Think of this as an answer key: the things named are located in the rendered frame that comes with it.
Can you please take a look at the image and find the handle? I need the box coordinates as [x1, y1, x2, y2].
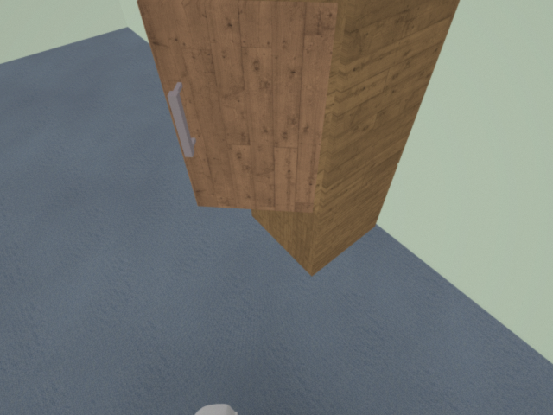
[168, 82, 196, 157]

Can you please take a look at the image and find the cupboard door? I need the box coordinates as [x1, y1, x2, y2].
[137, 0, 338, 213]

